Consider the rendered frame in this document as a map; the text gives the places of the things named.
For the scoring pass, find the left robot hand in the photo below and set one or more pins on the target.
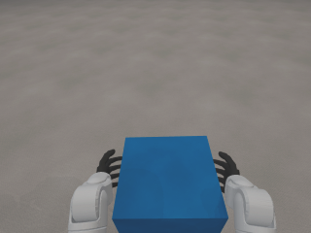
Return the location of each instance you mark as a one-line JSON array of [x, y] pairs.
[[106, 161]]

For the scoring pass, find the right robot hand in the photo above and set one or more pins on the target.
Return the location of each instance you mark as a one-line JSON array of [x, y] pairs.
[[229, 166]]

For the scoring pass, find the robot left forearm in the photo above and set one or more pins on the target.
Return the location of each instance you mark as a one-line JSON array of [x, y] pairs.
[[89, 205]]

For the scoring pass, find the robot right forearm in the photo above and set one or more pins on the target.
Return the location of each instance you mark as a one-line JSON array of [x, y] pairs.
[[253, 207]]

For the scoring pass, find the carton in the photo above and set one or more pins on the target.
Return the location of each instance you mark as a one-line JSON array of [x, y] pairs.
[[168, 185]]

